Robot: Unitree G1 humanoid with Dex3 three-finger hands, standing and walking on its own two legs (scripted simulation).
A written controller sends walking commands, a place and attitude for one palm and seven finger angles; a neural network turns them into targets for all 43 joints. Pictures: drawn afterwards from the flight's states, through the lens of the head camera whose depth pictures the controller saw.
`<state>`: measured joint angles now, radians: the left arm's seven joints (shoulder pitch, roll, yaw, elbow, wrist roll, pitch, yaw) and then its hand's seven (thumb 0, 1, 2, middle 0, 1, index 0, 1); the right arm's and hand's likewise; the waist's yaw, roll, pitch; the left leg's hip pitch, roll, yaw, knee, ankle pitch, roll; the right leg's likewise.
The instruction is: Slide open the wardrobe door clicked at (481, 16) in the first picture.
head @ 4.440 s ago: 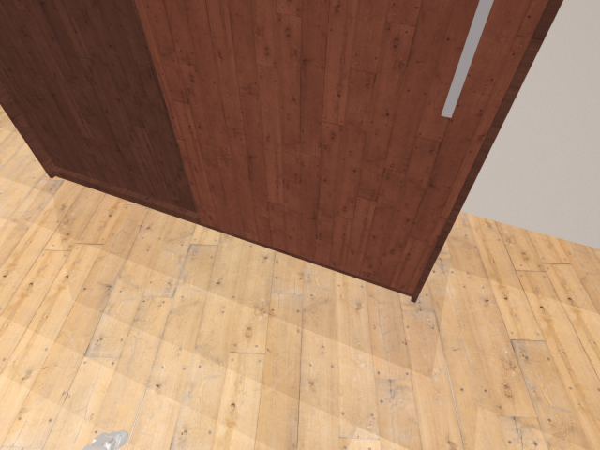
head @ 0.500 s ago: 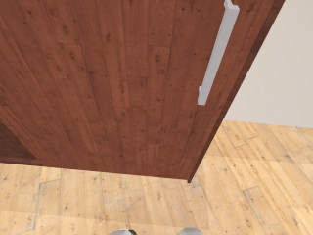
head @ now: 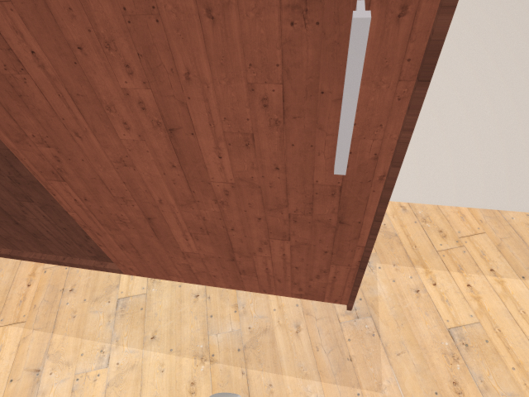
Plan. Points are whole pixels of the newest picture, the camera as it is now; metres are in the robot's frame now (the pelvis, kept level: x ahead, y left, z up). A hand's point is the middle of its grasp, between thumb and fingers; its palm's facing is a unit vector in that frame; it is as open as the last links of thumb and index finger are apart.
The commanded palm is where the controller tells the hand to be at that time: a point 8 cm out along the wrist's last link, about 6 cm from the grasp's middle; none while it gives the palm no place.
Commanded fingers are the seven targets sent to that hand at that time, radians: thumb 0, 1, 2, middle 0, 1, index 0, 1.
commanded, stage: come to a stop and stand still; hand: right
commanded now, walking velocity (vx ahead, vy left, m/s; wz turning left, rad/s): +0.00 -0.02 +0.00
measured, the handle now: (348, 100) +0.52 -0.09 +0.17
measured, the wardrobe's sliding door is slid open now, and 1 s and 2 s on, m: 0.00 0.00 0.00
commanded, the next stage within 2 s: look again from close up in 0.66 s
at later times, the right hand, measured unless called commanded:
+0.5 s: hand out of the picture +0.08 -0.10 -0.18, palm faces +0.10 +0.98 -0.19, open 7.1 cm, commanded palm none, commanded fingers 0.00 -0.90 -0.90 0.20 0.30 0.20 0.30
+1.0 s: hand out of the picture -0.02 -0.12 -0.19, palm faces +0.09 +0.98 -0.19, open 7.4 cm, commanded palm none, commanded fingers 0.00 -0.90 -0.90 0.20 0.30 0.20 0.30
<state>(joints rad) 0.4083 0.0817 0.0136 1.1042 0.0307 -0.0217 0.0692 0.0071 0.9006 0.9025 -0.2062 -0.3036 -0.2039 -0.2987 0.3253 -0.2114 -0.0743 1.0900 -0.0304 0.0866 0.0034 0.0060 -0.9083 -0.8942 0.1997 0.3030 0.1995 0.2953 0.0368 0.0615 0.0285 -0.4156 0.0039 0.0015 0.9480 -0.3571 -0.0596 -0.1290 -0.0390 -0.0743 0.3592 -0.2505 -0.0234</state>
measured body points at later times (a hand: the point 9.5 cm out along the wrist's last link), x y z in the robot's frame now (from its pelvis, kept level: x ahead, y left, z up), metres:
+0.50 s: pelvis +0.01 +0.08 -0.01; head +0.00 +0.08 +0.44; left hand +0.01 +0.30 -0.17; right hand +0.07 -0.15 -0.16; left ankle -0.01 +0.16 -0.75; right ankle -0.01 -0.07 -0.75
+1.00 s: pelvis +0.00 +0.06 -0.01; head -0.01 +0.05 +0.44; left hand +0.04 +0.30 -0.16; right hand -0.03 -0.17 -0.18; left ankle -0.01 +0.16 -0.75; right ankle -0.01 -0.07 -0.75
